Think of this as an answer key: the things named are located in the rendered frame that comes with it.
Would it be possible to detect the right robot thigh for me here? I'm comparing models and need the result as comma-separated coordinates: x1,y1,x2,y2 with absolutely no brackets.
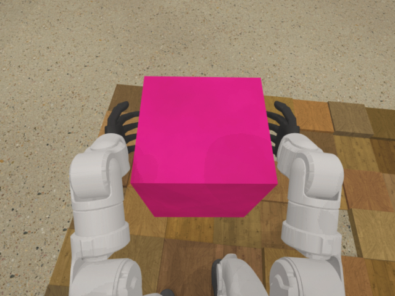
217,258,268,296

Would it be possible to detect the robot right upper arm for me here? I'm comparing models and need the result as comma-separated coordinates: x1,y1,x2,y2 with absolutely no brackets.
269,257,345,296

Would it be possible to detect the robot left forearm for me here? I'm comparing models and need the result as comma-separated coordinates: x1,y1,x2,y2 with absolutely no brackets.
69,133,130,296

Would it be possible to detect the robot left upper arm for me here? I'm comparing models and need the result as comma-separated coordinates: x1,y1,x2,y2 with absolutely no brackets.
70,258,143,296

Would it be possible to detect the right robot shin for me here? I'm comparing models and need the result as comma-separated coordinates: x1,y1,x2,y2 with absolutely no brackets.
217,253,237,296

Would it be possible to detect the left robot hand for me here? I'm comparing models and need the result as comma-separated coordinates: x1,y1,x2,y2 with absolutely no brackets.
105,101,139,153

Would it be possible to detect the carton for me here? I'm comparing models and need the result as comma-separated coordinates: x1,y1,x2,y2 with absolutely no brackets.
130,76,278,217

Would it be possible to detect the robot right forearm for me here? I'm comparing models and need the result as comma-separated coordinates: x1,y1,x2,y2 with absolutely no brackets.
276,133,346,296

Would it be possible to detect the right robot hand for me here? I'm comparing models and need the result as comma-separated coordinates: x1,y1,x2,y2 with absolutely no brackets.
266,101,300,157

